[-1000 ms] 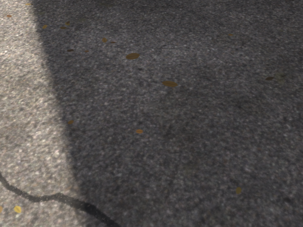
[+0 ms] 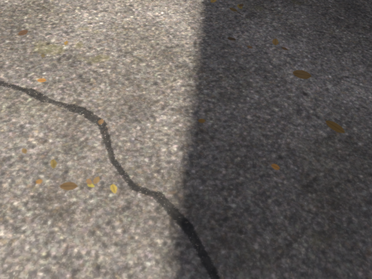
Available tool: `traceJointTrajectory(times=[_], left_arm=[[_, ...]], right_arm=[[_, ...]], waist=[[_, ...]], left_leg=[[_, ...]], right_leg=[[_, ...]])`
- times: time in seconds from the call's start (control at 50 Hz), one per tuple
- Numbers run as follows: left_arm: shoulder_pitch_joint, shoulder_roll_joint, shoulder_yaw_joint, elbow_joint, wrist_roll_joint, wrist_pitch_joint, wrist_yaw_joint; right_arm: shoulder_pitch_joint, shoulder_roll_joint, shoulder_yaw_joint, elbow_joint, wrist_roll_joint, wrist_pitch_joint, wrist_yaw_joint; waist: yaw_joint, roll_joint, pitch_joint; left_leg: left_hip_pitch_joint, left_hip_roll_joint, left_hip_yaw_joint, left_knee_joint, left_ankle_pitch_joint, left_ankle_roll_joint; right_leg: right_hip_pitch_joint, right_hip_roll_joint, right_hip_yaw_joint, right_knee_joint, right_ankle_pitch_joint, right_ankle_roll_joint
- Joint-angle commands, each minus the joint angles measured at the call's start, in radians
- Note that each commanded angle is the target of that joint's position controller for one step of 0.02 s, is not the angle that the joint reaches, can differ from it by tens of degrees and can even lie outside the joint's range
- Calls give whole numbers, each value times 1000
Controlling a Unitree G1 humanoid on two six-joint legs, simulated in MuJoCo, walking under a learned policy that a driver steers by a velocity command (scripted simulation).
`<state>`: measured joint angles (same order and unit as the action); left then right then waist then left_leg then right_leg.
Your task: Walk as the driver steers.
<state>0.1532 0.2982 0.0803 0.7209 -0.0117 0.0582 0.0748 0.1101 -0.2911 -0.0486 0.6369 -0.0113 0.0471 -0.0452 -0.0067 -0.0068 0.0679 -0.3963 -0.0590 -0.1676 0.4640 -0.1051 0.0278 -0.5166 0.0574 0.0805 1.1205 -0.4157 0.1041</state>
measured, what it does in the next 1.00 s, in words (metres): steps on the spot: right foot, then left foot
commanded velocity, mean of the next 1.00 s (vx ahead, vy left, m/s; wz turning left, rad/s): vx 0.07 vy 0.00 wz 0.07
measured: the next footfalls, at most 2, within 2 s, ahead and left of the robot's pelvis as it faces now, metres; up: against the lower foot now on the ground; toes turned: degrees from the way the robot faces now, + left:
right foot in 0.18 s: -0.04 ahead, -0.15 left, +0.00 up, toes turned +3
left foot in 0.52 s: -0.06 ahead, +0.10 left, +0.00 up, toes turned +0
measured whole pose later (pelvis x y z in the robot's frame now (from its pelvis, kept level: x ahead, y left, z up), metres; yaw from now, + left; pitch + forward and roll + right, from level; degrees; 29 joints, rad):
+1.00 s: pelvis -0.01 -0.02 +0.01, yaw +2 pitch +1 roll +0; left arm 0.15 0.30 0.05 0.77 -0.02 -0.08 -0.03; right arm 0.48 -0.21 -0.03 0.91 0.01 -0.08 0.00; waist -0.06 -0.03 0.01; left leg -0.01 0.00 -0.04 0.29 -0.29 0.01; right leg -0.57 -0.05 -0.02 0.93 -0.24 -0.03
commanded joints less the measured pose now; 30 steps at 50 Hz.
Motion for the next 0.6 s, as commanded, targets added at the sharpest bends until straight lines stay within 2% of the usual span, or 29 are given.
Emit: traceJointTrajectory(times=[0.02, 0.1, 0.14, 0.16, 0.18, 0.2, 0.22, 0.24, 0.26, 0.28, 0.3, 0.32, 0.36, 0.38, 0.42, 0.46, 0.5, 0.52, 0.54, 0.56, 0.58, 0.6], left_arm=[[65, 67, 15, -42, -4, -13, -11], [113, 78, 19, -22, -9, -32, -48], [189, 52, 18, 18, -1, -40, -58], [199, 44, 16, 31, 11, -42, -58], [214, 92, 21, 19, 31, -46, -58], [183, 170, 32, -4, 45, -49, -62], [134, 182, 33, -23, 90, -67, -68], [50, 164, 28, -36, 78, -82, -64], [-13, 120, 15, -42, 52, -91, -56], [-43, 58, -6, -48, 31, -98, -53], [-49, 16, -24, -42, 21, -101, -50], [-27, -9, -35, -34, 21, -101, -49], [28, -4, -38, -12, 21, -98, -46], [47, 16, -35, -3, 18, -94, -43], [88, 64, -24, 9, 16, -81, -40], [104, 86, -19, 22, 13, -70, -44], [99, 85, -18, 37, -3, -71, -52], [110, 77, -20, 42, 0, -83, -59], [136, 72, -21, 37, 18, -102, -74], [118, 78, -18, 41, 19, -112, -83], [55, 68, -22, 42, 16, -113, -85], [29, 40, -28, 45, 13, -107, -81]], right_arm=[[2, -157, -44, -54, -2, -6, -5], [39, -168, -52, -27, 8, 8, 3], [43, -154, -49, -11, 27, 13, 0], [73, -134, -46, 6, 31, 7, 0], [115, -112, -43, 21, 20, -1, 4], [88, -106, -50, -8, 11, -19, 9], [-15, -159, -76, -27, 16, -33, 2], [0, -181, -88, -5, 25, -29, -2], [51, -146, -83, 35, 18, -17, -5], [101, -124, -80, 69, 13, -3, -10], [129, -104, -76, 87, 12, 3, -11], [135, -88, -71, 95, 13, 3, -10], [99, -61, -59, 91, 19, -4, -6], [69, -47, -50, 84, 18, -8, -2], [30, -34, -36, 75, 23, -17, 3], [61, -55, -37, 91, 31, -22, 4], [131, -71, -37, 129, 23, -27, 2], [156, -103, -42, 138, 12, -26, -2], [173, -164, -54, 146, 9, -24, -8], [186, -152, -58, 167, 17, -21, -3], [187, -103, -48, 173, 13, -20, 3], [193, -71, -41, 188, 6, -18, 3]], waist=[[-15, 193, -204], [-39, 237, -169], [-8, 209, -147], [-8, 171, -119], [-17, 38, -123], [-23, -196, -75], [30, -209, -39], [-9, -163, -9], [-36, -157, -3], [-47, -164, 1], [-54, -163, 6], [-47, -154, -1], [-15, -157, -13], [5, -156, -21], [47, -159, -36], [51, -159, -42], [17, -123, -40], [15, -86, -67], [49, 18, -117], [36, 60, -149], [4, 37, -143], [-2, 28, -151]], left_leg=[[213, 244, -259, -127, 0, 160], [182, 238, -311, -170, -228, 154], [123, 199, -288, -153, -311, 113], [68, 150, -238, -112, -353, 75], [-45, 74, -145, 56, -395, 14], [-163, -87, 18, 231, -467, -38], [-132, -44, -30, 414, -495, -63], [-118, -45, -53, 542, -422, -62], [-119, -49, -56, 607, -353, -72], [-111, -38, -67, 642, -306, -89], [-95, -29, -69, 658, -278, -103], [-75, -20, -47, 643, -263, -116], [-78, 32, 7, 495, -249, -137], [-66, 63, 43, 393, -250, -146], [7, 78, 99, 238, -306, -156], [65, 67, 128, 104, -320, -150], [188, 79, 117, -127, -41, -121], [270, 106, 75, -137, 93, -100], [362, 143, 55, -33, 292, -72], [344, 124, 79, 8, 221, -44], [321, 117, 78, -9, 152, -45], [309, 105, 90, -25, 24, -48]], right_leg=[[68, -36, -3, -146, -15, -11], [202, -35, -47, -412, -47, -47], [313, -17, -95, -641, 92, -93], [354, -21, -94, -717, 123, -122], [429, -174, 68, -768, 105, -171], [338, -401, 310, -827, 320, -299], [156, -466, 387, -881, 265, -386], [147, -389, 307, -888, 201, -348], [168, -320, 228, -877, 182, -295], [193, -283, 175, -863, 202, -270], [212, -265, 144, -848, 260, -265], [236, -248, 115, -841, 293, -268], [343, -235, 103, -819, 332, -274], [391, -231, 105, -803, 362, -270], [422, -238, 125, -773, 446, -276], [439, -245, 153, -742, 510, -285], [414, -231, 148, -719, 615, -256], [388, -220, 141, -712, 635, -229], [343, -179, 98, -704, 623, -201], [364, -129, 33, -709, 553, -176], [373, -109, 3, -688, 471, -161], [366, -92, -18, -689, 319, -158]])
